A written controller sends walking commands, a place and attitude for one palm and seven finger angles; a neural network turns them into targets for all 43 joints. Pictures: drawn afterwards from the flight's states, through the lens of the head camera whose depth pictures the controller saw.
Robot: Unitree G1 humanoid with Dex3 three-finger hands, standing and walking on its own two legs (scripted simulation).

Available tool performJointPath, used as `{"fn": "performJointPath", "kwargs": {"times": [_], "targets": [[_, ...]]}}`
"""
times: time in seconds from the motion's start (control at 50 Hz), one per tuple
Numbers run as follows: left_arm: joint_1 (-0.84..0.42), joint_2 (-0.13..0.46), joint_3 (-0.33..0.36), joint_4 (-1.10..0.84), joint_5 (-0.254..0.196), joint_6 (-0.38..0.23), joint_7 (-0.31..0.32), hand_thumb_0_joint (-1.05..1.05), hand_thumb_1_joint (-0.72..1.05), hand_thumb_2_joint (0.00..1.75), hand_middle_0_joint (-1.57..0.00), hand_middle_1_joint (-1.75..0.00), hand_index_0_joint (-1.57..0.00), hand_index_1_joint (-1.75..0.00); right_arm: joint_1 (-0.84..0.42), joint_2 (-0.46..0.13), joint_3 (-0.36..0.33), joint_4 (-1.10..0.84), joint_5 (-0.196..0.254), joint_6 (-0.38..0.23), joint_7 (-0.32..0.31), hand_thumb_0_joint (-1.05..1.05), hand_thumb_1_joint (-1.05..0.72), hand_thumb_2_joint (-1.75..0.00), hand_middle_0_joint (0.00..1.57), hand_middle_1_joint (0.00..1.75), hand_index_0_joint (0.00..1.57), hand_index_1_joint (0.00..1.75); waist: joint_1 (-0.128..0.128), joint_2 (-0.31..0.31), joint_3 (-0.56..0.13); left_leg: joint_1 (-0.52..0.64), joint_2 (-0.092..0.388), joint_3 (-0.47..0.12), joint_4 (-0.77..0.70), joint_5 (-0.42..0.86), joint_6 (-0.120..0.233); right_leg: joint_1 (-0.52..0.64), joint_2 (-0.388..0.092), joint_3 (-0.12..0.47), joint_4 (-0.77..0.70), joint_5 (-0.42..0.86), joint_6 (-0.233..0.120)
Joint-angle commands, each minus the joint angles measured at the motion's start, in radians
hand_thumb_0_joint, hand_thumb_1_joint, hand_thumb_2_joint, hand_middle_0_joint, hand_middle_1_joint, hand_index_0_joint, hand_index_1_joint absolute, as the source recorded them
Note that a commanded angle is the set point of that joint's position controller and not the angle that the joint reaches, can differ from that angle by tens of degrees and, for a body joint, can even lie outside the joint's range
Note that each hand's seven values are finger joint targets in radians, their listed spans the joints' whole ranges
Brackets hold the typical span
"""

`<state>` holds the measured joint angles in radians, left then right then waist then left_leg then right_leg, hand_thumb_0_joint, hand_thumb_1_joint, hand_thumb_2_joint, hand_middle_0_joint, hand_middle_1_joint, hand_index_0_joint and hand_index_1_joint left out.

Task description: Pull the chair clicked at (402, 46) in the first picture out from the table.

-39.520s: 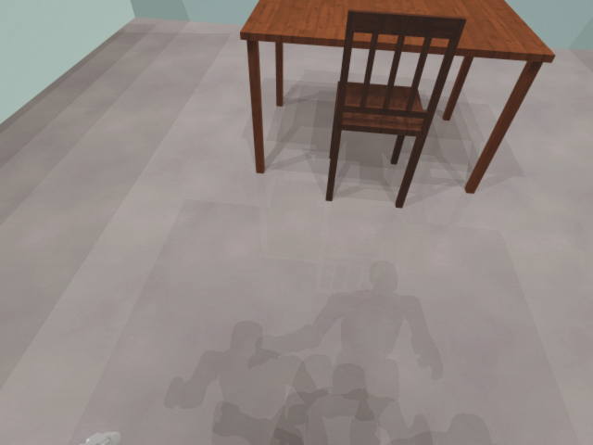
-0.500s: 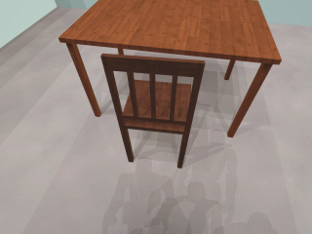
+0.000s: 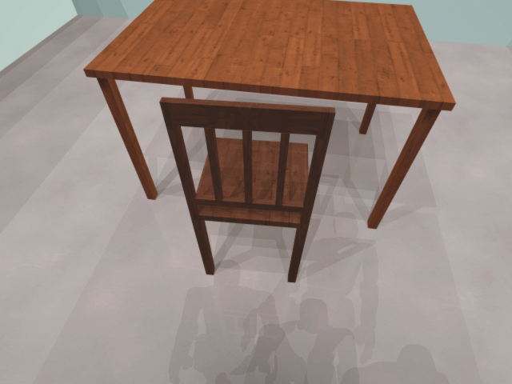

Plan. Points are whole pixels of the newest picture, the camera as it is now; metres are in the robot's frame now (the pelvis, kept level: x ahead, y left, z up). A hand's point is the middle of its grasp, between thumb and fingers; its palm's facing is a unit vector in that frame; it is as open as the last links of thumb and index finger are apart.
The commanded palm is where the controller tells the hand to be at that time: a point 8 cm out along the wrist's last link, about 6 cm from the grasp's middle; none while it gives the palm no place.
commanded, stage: look to check the result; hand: left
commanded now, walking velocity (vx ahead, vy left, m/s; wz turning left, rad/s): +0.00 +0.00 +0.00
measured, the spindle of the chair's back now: (248, 168) +0.64 +0.05 -0.12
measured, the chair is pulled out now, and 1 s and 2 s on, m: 0.18 0.18 0.18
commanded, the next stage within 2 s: take the last steps up to it in 0.76 s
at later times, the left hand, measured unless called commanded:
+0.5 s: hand out of the picture +0.02 +0.17 -0.18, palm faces +0.00 -0.98 -0.19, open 7.3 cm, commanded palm none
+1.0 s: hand out of the picture +0.03 +0.17 -0.18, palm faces +0.00 -0.98 -0.19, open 7.3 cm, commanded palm none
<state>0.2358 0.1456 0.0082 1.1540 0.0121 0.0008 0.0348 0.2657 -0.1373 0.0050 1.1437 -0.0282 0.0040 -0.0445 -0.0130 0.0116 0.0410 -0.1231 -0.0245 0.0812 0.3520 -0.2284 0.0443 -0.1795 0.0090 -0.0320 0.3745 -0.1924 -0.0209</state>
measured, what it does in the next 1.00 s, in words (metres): stands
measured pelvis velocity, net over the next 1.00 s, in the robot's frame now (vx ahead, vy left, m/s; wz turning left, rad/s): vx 0.03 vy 0.00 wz -0.01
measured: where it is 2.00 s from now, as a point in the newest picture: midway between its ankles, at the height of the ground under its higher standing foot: outside the picture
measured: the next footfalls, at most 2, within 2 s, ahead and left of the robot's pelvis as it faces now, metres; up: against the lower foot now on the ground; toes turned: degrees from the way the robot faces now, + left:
left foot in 1.58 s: +0.23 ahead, +0.08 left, +0.00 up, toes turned -5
right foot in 1.78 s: +0.20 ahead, -0.15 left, +0.00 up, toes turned -7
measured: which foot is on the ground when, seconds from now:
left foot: down 0.00-1.00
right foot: down 0.00-1.00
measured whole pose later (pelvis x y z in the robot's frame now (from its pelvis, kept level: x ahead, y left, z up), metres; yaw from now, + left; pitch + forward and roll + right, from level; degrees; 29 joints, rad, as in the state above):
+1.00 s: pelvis +0.03 +0.00 +0.00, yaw -1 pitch +0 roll +0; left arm 0.24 0.15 0.01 1.16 0.01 0.00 0.03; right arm 0.26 -0.14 0.01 1.16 -0.03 0.00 -0.05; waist -0.01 0.01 0.04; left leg -0.07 -0.03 0.09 0.34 -0.27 0.05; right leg -0.14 0.01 -0.02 0.38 -0.24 -0.02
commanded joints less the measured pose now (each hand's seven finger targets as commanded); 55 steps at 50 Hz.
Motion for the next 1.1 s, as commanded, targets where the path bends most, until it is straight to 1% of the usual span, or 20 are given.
{"fn": "performJointPath", "kwargs": {"times": [0.0, 0.06, 0.12, 0.16, 0.24, 0.36, 0.42, 0.46, 0.54, 0.56, 0.62, 0.74, 0.76, 0.84, 0.88, 0.94, 0.98, 1.02, 1.06, 1.08], "targets": [[0.059, 0.079, 0.009, -0.025, -0.005, -0.018, 0.007, 0.0, 0.9, 0.9, -0.2, -0.3, -0.2, -0.3, 0.066, -0.093, -0.018, -0.012, 0.005, -0.015, -0.006, 0.0, -0.9, -0.9, 0.2, 0.3, 0.2, 0.3, -0.002, 0.003, -0.001, 0.021, 0.135, -0.126, -0.065, 0.197, 0.004, -0.016, -0.105, 0.103, -0.051, 0.14, -0.019], [0.062, 0.077, 0.007, -0.023, -0.005, -0.018, 0.008, 0.0, 0.9, 0.9, -0.2, -0.3, -0.2, -0.3, 0.062, -0.098, -0.018, -0.013, 0.007, -0.013, -0.007, 0.0, -0.9, -0.9, 0.2, 0.3, 0.2, 0.3, -0.001, -0.011, 0.011, 0.024, 0.135, -0.126, -0.064, 0.195, 0.004, -0.024, -0.102, 0.104, -0.056, 0.133, -0.018], [0.063, 0.076, 0.006, -0.02, -0.006, -0.018, 0.007, 0.0, 0.9, 0.9, -0.2, -0.3, -0.2, -0.3, 0.064, -0.097, -0.017, -0.007, 0.005, -0.016, -0.008, 0.0, -0.9, -0.9, 0.2, 0.3, 0.2, 0.3, -0.003, 0.006, -0.009, 0.038, 0.135, -0.121, -0.063, 0.221, 0.003, -0.009, -0.104, 0.103, -0.048, 0.157, -0.017], [0.064, 0.077, 0.006, -0.018, -0.005, -0.017, 0.009, 0.0, 0.9, 0.9, -0.2, -0.3, -0.2, -0.3, 0.061, -0.097, -0.017, -0.01, 0.008, -0.014, -0.008, 0.0, -0.9, -0.9, 0.2, 0.3, 0.2, 0.3, 0.0, -0.004, 0.019, 0.033, 0.134, -0.124, -0.067, 0.211, 0.004, -0.026, -0.103, 0.102, -0.055, 0.141, -0.017], [0.069, 0.075, 0.006, -0.017, -0.006, -0.019, 0.008, 0.0, 0.9, 0.9, -0.2, -0.3, -0.2, -0.3, 0.065, -0.097, -0.017, -0.004, 0.005, -0.017, -0.009, 0.0, -0.9, -0.9, 0.2, 0.3, 0.2, 0.3, -0.003, -0.007, -0.012, 0.049, 0.134, -0.12, -0.061, 0.237, 0.004, -0.006, -0.104, 0.104, -0.046, 0.175, -0.016], [0.068, 0.075, 0.005, -0.016, -0.005, -0.018, 0.009, 0.0, 0.9, 0.9, -0.2, -0.3, -0.2, -0.3, 0.059, -0.1, -0.017, -0.004, 0.008, -0.016, -0.009, 0.0, -0.9, -0.9, 0.2, 0.3, 0.2, 0.3, -0.002, -0.005, 0.011, 0.051, 0.135, -0.119, -0.064, 0.24, 0.004, -0.018, -0.104, 0.103, -0.053, 0.169, -0.017], [0.071, 0.074, 0.005, -0.016, -0.006, -0.019, 0.009, 0.0, 0.9, 0.9, -0.2, -0.3, -0.2, -0.3, 0.064, -0.101, -0.017, 0.001, 0.005, -0.019, -0.01, 0.0, -0.9, -0.9, 0.2, 0.3, 0.2, 0.3, -0.004, -0.007, -0.017, 0.069, 0.134, -0.116, -0.059, 0.278, 0.003, -0.001, -0.104, 0.103, -0.042, 0.203, -0.017], [0.068, 0.078, 0.004, -0.016, -0.006, -0.019, 0.01, 0.0, 0.9, 0.9, -0.2, -0.3, -0.2, -0.3, 0.057, -0.103, -0.017, -0.003, 0.008, -0.016, -0.01, 0.0, -0.9, -0.9, 0.2, 0.3, 0.2, 0.3, -0.003, -0.008, 0.007, 0.065, 0.135, -0.115, -0.058, 0.282, 0.002, -0.013, -0.103, 0.1, -0.044, 0.204, -0.017], [0.068, 0.077, 0.005, -0.016, -0.007, -0.02, 0.009, 0.0, 0.9, 0.9, -0.2, -0.3, -0.2, -0.3, 0.065, -0.102, -0.016, 0.002, 0.006, -0.019, -0.012, 0.0, -0.9, -0.9, 0.2, 0.3, 0.2, 0.3, -0.005, -0.011, -0.016, 0.074, 0.135, -0.118, -0.058, 0.303, 0.002, 0.007, -0.103, 0.102, -0.037, 0.223, -0.017], [0.068, 0.078, 0.006, -0.016, -0.006, -0.019, 0.011, 0.0, 0.9, 0.9, -0.2, -0.3, -0.2, -0.3, 0.058, -0.104, -0.017, -0.001, 0.008, -0.018, -0.011, 0.0, -0.9, -0.9, 0.2, 0.3, 0.2, 0.3, -0.001, -0.019, 0.003, 0.071, 0.134, -0.117, -0.058, 0.299, 0.003, -0.007, -0.105, 0.098, -0.043, 0.215, -0.018], [0.067, 0.077, 0.005, -0.017, -0.007, -0.019, 0.009, 0.0, 0.9, 0.9, -0.2, -0.3, -0.2, -0.3, 0.064, -0.103, -0.016, 0.004, 0.006, -0.018, -0.011, 0.0, -0.9, -0.9, 0.2, 0.3, 0.2, 0.3, -0.004, 0.007, 0.0, 0.068, 0.133, -0.115, -0.062, 0.284, 0.001, 0.001, -0.104, 0.103, -0.045, 0.207, -0.016], [0.065, 0.079, 0.006, -0.017, -0.007, -0.02, 0.008, 0.0, 0.9, 0.9, -0.2, -0.3, -0.2, -0.3, 0.062, -0.105, -0.016, 0.005, 0.006, -0.018, -0.011, 0.0, -0.9, -0.9, 0.2, 0.3, 0.2, 0.3, -0.003, -0.007, -0.004, 0.075, 0.134, -0.115, -0.063, 0.287, 0.001, 0.005, -0.105, 0.1, -0.046, 0.212, -0.016], [0.063, 0.081, 0.005, -0.018, -0.006, -0.019, 0.009, 0.0, 0.9, 0.9, -0.2, -0.3, -0.2, -0.3, 0.059, -0.105, -0.016, 0.002, 0.008, -0.017, -0.01, 0.0, -0.9, -0.9, 0.2, 0.3, 0.2, 0.3, -0.002, -0.009, 0.014, 0.065, 0.133, -0.117, -0.065, 0.274, 0.001, -0.004, -0.105, 0.099, -0.052, 0.196, -0.017], [0.065, 0.083, 0.007, -0.019, -0.007, -0.021, 0.009, 0.0, 0.9, 0.9, -0.2, -0.3, -0.2, -0.3, 0.063, -0.106, -0.017, 0.005, 0.006, -0.02, -0.012, 0.0, -0.9, -0.9, 0.2, 0.3, 0.2, 0.3, -0.004, -0.004, -0.018, 0.087, 0.133, -0.114, -0.058, 0.316, 0.0, 0.013, -0.107, 0.101, -0.041, 0.24, -0.017], [0.061, 0.082, 0.005, -0.019, -0.007, -0.02, 0.01, 0.0, 0.9, 0.9, -0.2, -0.3, -0.2, -0.3, 0.062, -0.104, -0.017, 0.005, 0.007, -0.017, -0.011, 0.0, -0.9, -0.9, 0.2, 0.3, 0.2, 0.3, -0.005, -0.014, 0.007, 0.078, 0.134, -0.116, -0.061, 0.304, 0.0, 0.001, -0.105, 0.101, -0.044, 0.229, -0.017], [0.065, 0.073, 0.009, -0.014, -0.005, -0.013, 0.004, 0.0, 0.9, 0.9, -0.2, -0.3, -0.2, -0.3, 0.084, -0.106, -0.019, 0.02, 0.0, -0.015, -0.01, 0.0, -0.9, -0.9, 0.2, 0.3, 0.2, 0.3, -0.009, -0.008, -0.003, 0.086, 0.136, -0.105, -0.056, 0.143, 0.007, -0.011, -0.084, 0.093, -0.026, 0.074, -0.023], [0.056, 0.073, 0.017, -0.022, 0.003, -0.004, -0.004, 0.0, 0.9, 0.9, -0.2, -0.3, -0.2, -0.3, 0.092, -0.121, -0.03, 0.02, -0.004, -0.009, -0.007, 0.0, -0.9, -0.9, 0.2, 0.3, 0.2, 0.3, -0.015, 0.02, 0.041, 0.071, 0.157, -0.122, -0.075, -0.037, 0.023, -0.079, -0.061, 0.077, 0.019, -0.078, -0.033], [0.043, 0.07, 0.025, -0.044, 0.009, 0.001, -0.016, 0.0, 0.9, 0.9, -0.2, -0.3, -0.2, -0.3, 0.106, -0.146, -0.045, 0.015, -0.009, -0.007, -0.007, 0.0, -0.9, -0.9, 0.2, 0.3, 0.2, 0.3, -0.021, 0.057, 0.083, 0.064, 0.217, -0.195, -0.118, -0.148, 0.057, -0.162, -0.03, 0.047, 0.112, -0.13, -0.033], [0.026, 0.064, 0.032, -0.065, 0.014, 0.003, -0.025, 0.0, 0.9, 0.9, -0.2, -0.3, -0.2, -0.3, 0.13, -0.168, -0.057, 0.011, -0.011, -0.008, -0.01, 0.0, -0.9, -0.9, 0.2, 0.3, 0.2, 0.3, -0.025, 0.09, 0.123, 0.081, 0.292, -0.273, -0.136, -0.154, 0.107, -0.252, -0.014, 0.011, 0.221, -0.182, -0.029], [0.011, 0.06, 0.034, -0.08, 0.015, 0.004, -0.029, 0.0, 0.9, 0.9, -0.2, -0.3, -0.2, -0.3, 0.141, -0.168, -0.061, 0.009, -0.014, -0.011, -0.01, 0.0, -0.9, -0.9, 0.2, 0.3, 0.2, 0.3, -0.029, 0.112, 0.142, 0.076, 0.315, -0.28, -0.138, -0.117, 0.127, -0.278, -0.022, -0.002, 0.261, -0.225, -0.026]]}}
